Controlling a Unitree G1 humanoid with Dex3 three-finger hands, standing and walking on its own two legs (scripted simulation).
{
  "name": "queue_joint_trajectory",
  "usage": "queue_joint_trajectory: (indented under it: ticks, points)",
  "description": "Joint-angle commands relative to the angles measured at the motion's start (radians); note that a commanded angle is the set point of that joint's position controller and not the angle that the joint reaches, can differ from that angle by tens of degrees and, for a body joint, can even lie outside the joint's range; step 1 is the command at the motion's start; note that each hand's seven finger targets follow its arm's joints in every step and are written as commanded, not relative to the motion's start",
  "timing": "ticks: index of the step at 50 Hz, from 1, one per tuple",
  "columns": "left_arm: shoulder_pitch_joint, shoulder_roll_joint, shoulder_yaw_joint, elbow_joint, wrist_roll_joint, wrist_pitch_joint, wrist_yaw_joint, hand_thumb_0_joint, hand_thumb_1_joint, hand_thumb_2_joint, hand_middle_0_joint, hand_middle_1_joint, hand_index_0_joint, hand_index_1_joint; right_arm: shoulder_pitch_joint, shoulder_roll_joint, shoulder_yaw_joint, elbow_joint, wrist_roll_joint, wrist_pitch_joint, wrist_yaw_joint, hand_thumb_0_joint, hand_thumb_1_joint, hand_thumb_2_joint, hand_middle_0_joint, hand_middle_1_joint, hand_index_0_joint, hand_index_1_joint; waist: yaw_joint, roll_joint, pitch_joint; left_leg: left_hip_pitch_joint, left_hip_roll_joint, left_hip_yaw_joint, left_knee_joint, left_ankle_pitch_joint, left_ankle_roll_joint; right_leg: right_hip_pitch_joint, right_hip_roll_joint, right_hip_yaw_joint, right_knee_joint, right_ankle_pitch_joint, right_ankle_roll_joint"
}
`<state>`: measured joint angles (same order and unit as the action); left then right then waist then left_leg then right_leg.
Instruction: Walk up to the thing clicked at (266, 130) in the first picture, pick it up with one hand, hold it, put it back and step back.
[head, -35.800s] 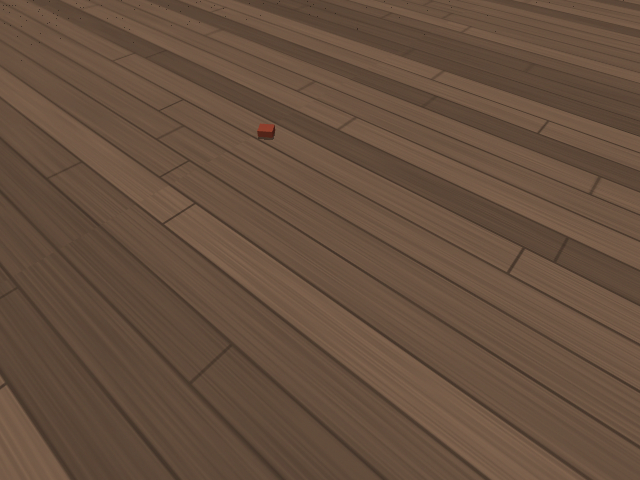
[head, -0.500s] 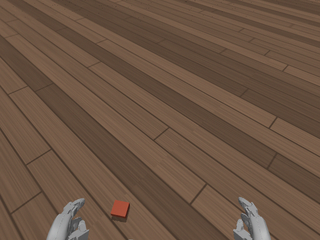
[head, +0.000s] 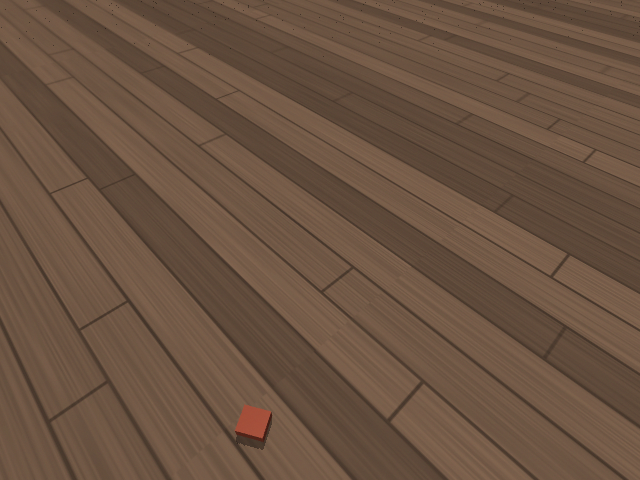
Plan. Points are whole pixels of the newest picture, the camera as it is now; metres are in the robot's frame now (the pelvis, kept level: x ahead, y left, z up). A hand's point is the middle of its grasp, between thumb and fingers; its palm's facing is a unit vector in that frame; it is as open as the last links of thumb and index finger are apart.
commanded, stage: stand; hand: left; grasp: from above
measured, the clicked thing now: (253, 423) +0.42 +0.21 -0.75
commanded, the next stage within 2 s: step back in 1.98 s
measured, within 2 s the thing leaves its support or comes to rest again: neither
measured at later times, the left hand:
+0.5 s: hand out of the picture +0.04 +0.23 -0.15, palm faces +0.03 -0.94 -0.35, open 7.4 cm
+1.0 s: hand out of the picture +0.08 +0.23 -0.15, palm faces +0.03 -0.94 -0.34, open 7.4 cm
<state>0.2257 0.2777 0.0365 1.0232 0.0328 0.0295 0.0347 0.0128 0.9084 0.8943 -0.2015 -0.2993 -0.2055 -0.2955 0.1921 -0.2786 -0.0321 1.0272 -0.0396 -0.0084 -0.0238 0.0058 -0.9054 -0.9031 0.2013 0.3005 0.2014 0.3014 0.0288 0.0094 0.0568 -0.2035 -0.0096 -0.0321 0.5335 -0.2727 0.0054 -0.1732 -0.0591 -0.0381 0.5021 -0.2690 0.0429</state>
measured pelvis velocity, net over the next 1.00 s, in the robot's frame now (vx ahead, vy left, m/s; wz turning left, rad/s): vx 0.01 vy -0.02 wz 0.00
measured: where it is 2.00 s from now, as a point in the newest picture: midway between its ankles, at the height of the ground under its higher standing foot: outside the picture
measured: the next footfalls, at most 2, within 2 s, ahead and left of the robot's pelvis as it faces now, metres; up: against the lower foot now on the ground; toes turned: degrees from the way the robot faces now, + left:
none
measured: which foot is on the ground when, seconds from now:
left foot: down 0.00-1.00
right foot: down 0.00-1.00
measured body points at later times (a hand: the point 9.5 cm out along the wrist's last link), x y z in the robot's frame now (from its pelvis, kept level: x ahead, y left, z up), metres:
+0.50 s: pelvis +0.00 -0.01 +0.01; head +0.00 -0.02 +0.46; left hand +0.04 +0.28 -0.13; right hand +0.06 -0.30 -0.13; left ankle +0.01 +0.12 -0.74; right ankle +0.00 -0.15 -0.74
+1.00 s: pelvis +0.01 -0.02 +0.01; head +0.02 -0.02 +0.46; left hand +0.08 +0.28 -0.12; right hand +0.09 -0.30 -0.13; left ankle +0.01 +0.12 -0.74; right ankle +0.00 -0.15 -0.74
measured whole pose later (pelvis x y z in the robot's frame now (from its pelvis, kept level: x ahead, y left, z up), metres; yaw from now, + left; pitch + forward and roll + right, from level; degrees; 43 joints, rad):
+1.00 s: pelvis +0.01 -0.02 +0.01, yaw +0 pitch -3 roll +0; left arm 0.09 0.31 0.03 1.16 0.02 0.01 0.02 0.01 0.91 0.89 -0.20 -0.30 -0.21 -0.30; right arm 0.11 -0.32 -0.01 1.14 -0.02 -0.01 -0.02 0.00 -0.91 -0.90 0.20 0.30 0.20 0.30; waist 0.01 0.02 0.06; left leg -0.10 0.01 -0.04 0.35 -0.19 -0.02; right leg -0.08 -0.04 -0.05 0.33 -0.20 0.02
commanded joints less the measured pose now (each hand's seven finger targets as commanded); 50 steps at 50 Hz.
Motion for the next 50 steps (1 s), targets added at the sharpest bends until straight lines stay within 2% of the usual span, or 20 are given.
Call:
queue_joint_trajectory:
  ticks: [1,2,8,10,13,19,21,28,35,38,40,50]
  points:
    - [-0.060,0.179,0.036,-0.018,0.001,-0.037,0.009,0.000,0.900,0.900,-0.200,-0.300,-0.200,-0.301,-0.052,-0.193,-0.038,-0.035,0.012,-0.019,-0.014,0.000,-0.900,-0.900,0.200,0.300,0.200,0.300,-0.016,0.016,-0.031,0.014,0.090,-0.103,-0.182,0.126,0.026,0.038,-0.046,0.063,-0.128,0.108,-0.048]
    - [-0.073,0.187,0.038,-0.009,0.001,-0.035,0.010,0.000,0.900,0.900,-0.200,-0.300,-0.200,-0.301,-0.053,-0.195,-0.038,-0.028,0.011,-0.016,-0.015,0.000,-0.900,-0.900,0.200,0.300,0.200,0.300,-0.018,0.014,-0.018,-0.002,0.090,-0.104,-0.199,0.094,0.024,0.044,-0.048,0.064,-0.132,0.092,-0.049]
    - [-0.069,0.190,0.030,0.047,0.003,-0.040,0.008,0.000,0.900,0.900,-0.200,-0.300,-0.200,-0.301,-0.071,-0.194,-0.035,0.006,0.013,-0.008,-0.009,0.000,-0.900,-0.900,0.200,0.300,0.200,0.300,-0.014,-0.005,0.006,0.011,0.090,-0.105,-0.224,0.055,0.023,0.046,-0.051,0.064,-0.183,0.049,-0.043]
    - [-0.075,0.195,0.030,0.056,0.003,-0.043,0.008,0.000,0.900,0.900,-0.200,-0.300,-0.200,-0.301,-0.078,-0.192,-0.035,0.011,0.015,-0.007,-0.007,0.000,-0.900,-0.900,0.200,0.300,0.200,0.300,-0.014,-0.018,0.004,0.027,0.089,-0.099,-0.219,0.089,0.021,0.046,-0.054,0.066,-0.196,0.052,-0.042]
    - [-0.088,0.204,0.031,0.064,0.000,-0.043,0.005,0.000,0.900,0.900,-0.200,-0.300,-0.200,-0.301,-0.072,-0.197,-0.033,0.026,0.015,-0.005,-0.005,0.000,-0.900,-0.900,0.200,0.300,0.200,0.300,-0.017,-0.003,0.014,0.012,0.089,-0.096,-0.230,0.054,0.017,0.051,-0.056,0.073,-0.208,0.034,-0.043]
    - [-0.098,0.206,0.029,0.080,-0.003,-0.044,0.002,0.000,0.900,0.900,-0.200,-0.300,-0.200,-0.301,-0.091,-0.198,-0.026,0.035,0.015,-0.007,-0.003,0.000,-0.900,-0.900,0.200,0.300,0.200,0.300,-0.012,-0.001,0.011,0.019,0.095,-0.099,-0.236,0.063,0.017,0.056,-0.057,0.070,-0.214,0.042,-0.045]
    - [-0.114,0.222,0.033,0.080,-0.005,-0.045,0.001,0.000,0.900,0.900,-0.200,-0.300,-0.200,-0.301,-0.081,-0.204,-0.026,0.040,0.016,-0.006,-0.003,0.000,-0.900,-0.900,0.200,0.300,0.200,0.300,-0.019,-0.011,0.005,0.014,0.093,-0.093,-0.236,0.071,0.016,0.063,-0.060,0.078,-0.223,0.042,-0.046]
    - [-0.125,0.220,0.032,0.089,-0.010,-0.047,-0.001,0.000,0.900,0.900,-0.200,-0.300,-0.200,-0.301,-0.089,-0.215,-0.019,0.048,0.018,-0.010,-0.004,0.000,-0.900,-0.900,0.200,0.300,0.200,0.300,-0.015,0.008,-0.025,0.040,0.106,-0.091,-0.231,0.158,0.017,0.094,-0.069,0.077,-0.219,0.123,-0.050]
    - [-0.140,0.227,0.031,0.089,-0.009,-0.047,-0.005,0.000,0.900,0.900,-0.200,-0.300,-0.200,-0.301,-0.095,-0.225,-0.013,0.054,0.020,-0.012,-0.005,0.000,-0.900,-0.900,0.200,0.300,0.200,0.300,-0.019,-0.007,-0.031,0.051,0.109,-0.089,-0.233,0.182,0.015,0.093,-0.064,0.071,-0.226,0.131,-0.047]
    - [-0.151,0.230,0.034,0.087,-0.013,-0.048,-0.005,0.000,0.900,0.900,-0.200,-0.300,-0.200,-0.301,-0.090,-0.223,-0.009,0.057,0.018,-0.014,-0.007,0.000,-0.900,-0.900,0.200,0.300,0.200,0.300,-0.020,0.005,-0.055,0.065,0.115,-0.083,-0.227,0.255,0.015,0.117,-0.074,0.073,-0.210,0.216,-0.052]
    - [-0.149,0.230,0.032,0.086,-0.014,-0.049,-0.005,0.000,0.900,0.900,-0.200,-0.300,-0.200,-0.301,-0.094,-0.226,-0.007,0.057,0.020,-0.017,-0.005,0.000,-0.900,-0.900,0.200,0.300,0.200,0.300,-0.016,-0.004,-0.066,0.079,0.118,-0.083,-0.228,0.295,0.014,0.122,-0.071,0.064,-0.207,0.236,-0.048]
    - [-0.160,0.229,0.030,0.087,-0.013,-0.046,-0.011,0.000,0.900,0.900,-0.200,-0.300,-0.200,-0.301,-0.118,-0.239,-0.009,0.060,0.022,-0.018,-0.006,0.000,-0.900,-0.900,0.200,0.300,0.200,0.300,-0.017,0.005,-0.049,0.071,0.122,-0.080,-0.244,0.247,0.009,0.110,-0.069,0.066,-0.224,0.184,-0.051]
